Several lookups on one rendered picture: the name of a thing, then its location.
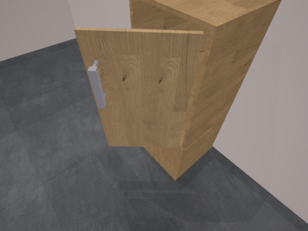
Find cupboard door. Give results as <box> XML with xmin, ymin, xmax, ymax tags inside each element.
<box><xmin>74</xmin><ymin>27</ymin><xmax>204</xmax><ymax>148</ymax></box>

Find handle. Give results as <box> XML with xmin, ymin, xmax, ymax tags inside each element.
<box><xmin>88</xmin><ymin>60</ymin><xmax>106</xmax><ymax>108</ymax></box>

